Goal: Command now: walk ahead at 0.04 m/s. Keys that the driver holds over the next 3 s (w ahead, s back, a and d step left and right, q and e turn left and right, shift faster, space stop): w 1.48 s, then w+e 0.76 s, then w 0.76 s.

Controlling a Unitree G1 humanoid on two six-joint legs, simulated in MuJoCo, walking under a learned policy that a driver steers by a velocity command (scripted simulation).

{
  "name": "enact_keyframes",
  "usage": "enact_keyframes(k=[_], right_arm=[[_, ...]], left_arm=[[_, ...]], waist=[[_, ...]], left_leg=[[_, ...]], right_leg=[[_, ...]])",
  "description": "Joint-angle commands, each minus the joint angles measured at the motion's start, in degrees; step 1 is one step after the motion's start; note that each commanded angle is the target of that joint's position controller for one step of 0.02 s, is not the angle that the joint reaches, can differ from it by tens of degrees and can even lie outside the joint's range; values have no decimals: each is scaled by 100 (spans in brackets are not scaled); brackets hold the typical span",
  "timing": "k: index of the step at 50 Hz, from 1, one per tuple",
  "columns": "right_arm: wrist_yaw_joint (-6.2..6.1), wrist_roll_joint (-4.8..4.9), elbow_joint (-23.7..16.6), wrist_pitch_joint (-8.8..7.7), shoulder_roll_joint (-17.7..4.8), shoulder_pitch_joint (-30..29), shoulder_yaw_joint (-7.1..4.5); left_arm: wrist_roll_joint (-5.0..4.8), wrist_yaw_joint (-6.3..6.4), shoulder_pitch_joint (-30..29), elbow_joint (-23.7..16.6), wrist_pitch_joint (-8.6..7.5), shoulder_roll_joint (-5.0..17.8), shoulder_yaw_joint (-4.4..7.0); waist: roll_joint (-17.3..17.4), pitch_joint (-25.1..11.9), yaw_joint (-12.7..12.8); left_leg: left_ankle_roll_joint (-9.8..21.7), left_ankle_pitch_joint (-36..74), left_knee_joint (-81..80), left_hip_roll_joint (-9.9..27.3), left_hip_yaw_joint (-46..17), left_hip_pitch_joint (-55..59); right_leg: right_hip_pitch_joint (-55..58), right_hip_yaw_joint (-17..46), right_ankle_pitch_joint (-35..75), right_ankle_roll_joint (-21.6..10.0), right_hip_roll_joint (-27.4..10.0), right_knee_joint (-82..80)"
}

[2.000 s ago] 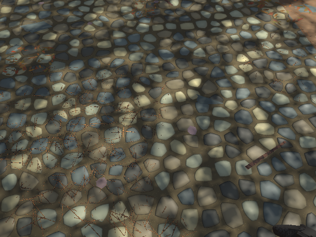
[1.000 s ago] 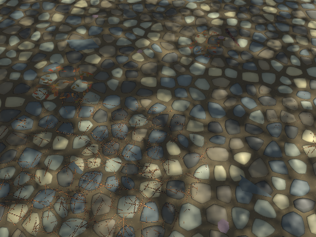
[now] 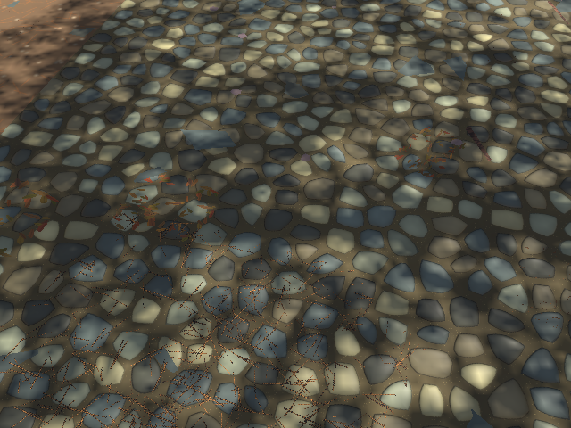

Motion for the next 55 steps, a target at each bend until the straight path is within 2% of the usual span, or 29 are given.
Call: enact_keyframes(k=[1,3,4,6,7,9,12,13,14,15,16,17,20,23,27,30,33,35,37,38,39,40,41,42,43,44,47,51,55], right_arm=[[-38,8,-136,-46,-588,34,-151],[-46,66,-49,-50,-630,28,-184],[-36,92,-90,-109,-624,-101,-185],[26,201,-262,-335,-538,-555,-150],[65,221,-284,-437,-552,-669,-153],[162,229,-241,-571,-560,-639,-153],[239,207,304,-624,-582,341,-244],[220,211,516,-598,-781,985,-355],[162,187,646,-598,-1264,1751,-493],[232,149,703,-638,-1575,2152,-509],[247,104,602,-697,-1098,1626,-336],[254,93,473,-731,-863,1196,-253],[281,54,406,-698,-659,851,-116],[215,70,557,-646,-788,1188,-113],[113,59,652,-600,-979,1314,-112],[85,114,807,-607,-1015,1590,-115],[74,167,901,-568,-1039,1582,-146],[65,137,878,-511,-1161,1444,-193],[60,71,843,-402,-1147,1329,-180],[55,-7,731,-387,-964,1430,-86],[156,36,727,-515,-3,2336,173],[186,201,802,-678,-596,1910,56],[198,352,545,-779,-1013,1229,-62],[156,334,444,-830,-1043,844,-55],[116,228,427,-816,-1007,683,-92],[101,175,452,-749,-932,823,-112],[86,142,458,-556,-638,911,-73],[88,50,155,-535,-683,31,-71],[175,92,-46,-621,-544,-814,8]], left_arm=[[-6,23,177,-81,-52,590,121],[-82,54,280,-8,-20,828,201],[-111,83,410,8,-26,955,239],[-154,134,529,30,-107,1252,339],[-135,146,559,38,-166,1249,354],[-158,107,547,35,-242,1178,364],[-237,28,216,-14,-192,1145,368],[-199,24,127,-39,-211,1028,328],[-139,3,-44,-194,-254,616,205],[-176,27,-22,-416,-367,495,176],[-299,9,-21,-392,-431,867,276],[-367,-44,13,-356,-481,918,290],[-196,-113,-59,-301,-485,821,332],[-128,-178,-248,-369,-402,595,286],[-115,-191,-1173,-751,-400,407,176],[-158,-242,-1643,-929,-419,425,139],[-180,-323,-1784,-1074,-458,570,165],[-175,-346,-1430,-1022,-475,775,251],[-184,-282,36,-610,-435,1148,472],[-120,-217,1077,-393,-406,1489,571],[-73,-257,1501,-213,-401,1880,645],[-119,-264,1368,-220,-411,1278,488],[-122,-244,789,-301,-439,1071,416],[-82,-237,290,-415,-467,945,371],[-18,-253,-10,-446,-498,812,334],[53,-263,-139,-438,-532,684,291],[-16,-271,-40,-296,-579,716,292],[-36,-133,352,-146,-542,982,348],[-109,-67,779,3,-483,1081,347]], waist=[[-67,-378,6],[-419,-30,50],[-670,261,133],[-997,887,259],[-928,987,286],[-828,826,241],[-691,246,-282],[-517,-77,-585],[716,-375,-856],[1829,-656,-842],[1009,-234,-575],[683,91,-397],[394,231,-189],[369,231,-220],[358,448,-396],[377,590,-495],[400,590,-339],[519,231,-64],[610,-726,682],[124,-1518,998],[-1613,-2498,456],[-1219,-2305,694],[-977,-1243,593],[-359,-799,407],[-155,-461,211],[-297,-427,-14],[-375,-207,-204],[-223,93,-19],[-220,184,285]], left_leg=[[226,967,-284,251,-242,769],[230,-1002,93,-110,163,240],[211,-1436,430,-194,356,-365],[253,-1037,1138,91,522,-1309],[306,-1069,1308,278,401,-1602],[411,-1281,1007,448,410,-1683],[373,159,-296,-42,953,891],[427,220,-316,10,733,1797],[905,-541,-1132,1138,-1095,2651],[1681,-1102,-2029,2220,-3462,3132],[1717,-1492,-2032,2325,-3340,2784],[1521,-1445,-2073,2098,-2680,2483],[1128,108,-2304,1546,-1271,1954],[1172,1352,-2388,1369,-610,1820],[1135,1510,-2592,1195,-81,1300],[1125,1402,-2697,1301,49,1278],[1018,1876,-2423,1573,100,1884],[898,3278,-1854,1650,164,2248],[671,4878,-43,1325,447,2008],[508,3375,1719,1054,563,670],[132,-1074,3918,-150,379,-1546],[248,-1809,4653,-49,-373,-2207],[355,-1391,4788,273,-217,-2664],[402,-811,4508,600,-87,-2441],[382,-459,4138,815,-10,-2171],[387,-244,3917,991,-71,-1767],[268,-102,3357,1131,34,-1599],[33,1102,2024,1173,132,-2268],[11,2137,596,870,442,-1923]], right_leg=[[-485,306,372,-123,-288,-753],[-630,660,-1388,-439,-433,-1079],[-538,1229,-2214,-718,-807,-1427],[-372,2581,-2708,-1306,-1870,-2122],[-202,2758,-2293,-1416,-2040,-2160],[276,2410,-1348,-1322,-1960,-2010],[-686,1156,-30,-865,-1159,-1398],[-1094,774,695,-667,-896,-706],[-1987,22,744,-227,-243,1290],[-3036,168,-1050,-57,300,2837],[-3550,626,-1102,-185,-106,3653],[-3696,660,-516,-348,-375,3766],[-3396,436,633,-346,-800,3204],[-3431,151,1097,-88,-787,2661],[-3061,-58,2040,125,-584,1028],[-2675,-142,2484,69,-401,323],[-2659,3,2291,-183,-375,-52],[-2094,-99,1898,-367,-186,-78],[-174,-372,1665,-653,162,-53],[1699,718,1454,-995,-784,167],[3588,3800,-253,-2036,-2221,-650],[3376,4581,-1017,-1886,-2142,-1481],[2510,3645,-747,-1584,-1989,-1581],[1564,2920,-86,-1435,-1798,-1708],[767,2333,631,-1353,-1595,-1838],[307,1940,988,-1288,-1408,-1979],[-302,1360,1294,-1391,-1271,-2383],[-173,925,1627,-1358,-1191,-2596],[-5,431,1819,-1117,-979,-2560]])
